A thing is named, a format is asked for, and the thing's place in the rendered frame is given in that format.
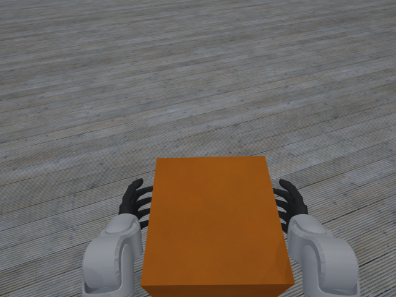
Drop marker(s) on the robot right forearm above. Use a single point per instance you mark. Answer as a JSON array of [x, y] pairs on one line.
[[329, 264]]

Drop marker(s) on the robot left forearm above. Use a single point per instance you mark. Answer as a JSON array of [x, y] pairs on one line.
[[108, 261]]

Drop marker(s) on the robot left hand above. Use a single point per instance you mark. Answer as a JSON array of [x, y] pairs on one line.
[[131, 204]]

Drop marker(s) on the robot right hand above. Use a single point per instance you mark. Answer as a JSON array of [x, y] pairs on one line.
[[293, 206]]

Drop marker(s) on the carton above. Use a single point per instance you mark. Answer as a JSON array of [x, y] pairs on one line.
[[214, 230]]

